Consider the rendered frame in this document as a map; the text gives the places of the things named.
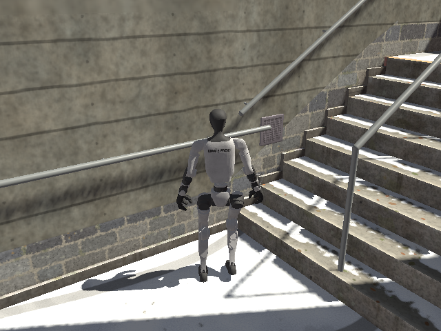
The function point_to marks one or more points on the stairs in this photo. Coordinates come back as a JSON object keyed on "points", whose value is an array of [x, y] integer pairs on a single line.
{"points": [[392, 271]]}

